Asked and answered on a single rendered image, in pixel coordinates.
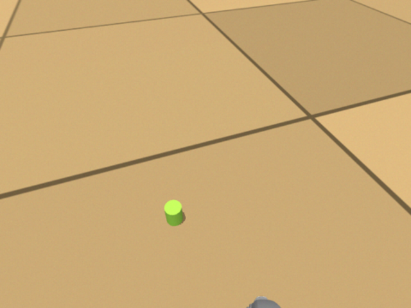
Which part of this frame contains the can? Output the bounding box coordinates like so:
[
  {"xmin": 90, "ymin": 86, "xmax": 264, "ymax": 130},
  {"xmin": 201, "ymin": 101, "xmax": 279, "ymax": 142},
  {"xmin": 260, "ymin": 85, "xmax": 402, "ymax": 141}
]
[{"xmin": 164, "ymin": 200, "xmax": 183, "ymax": 226}]

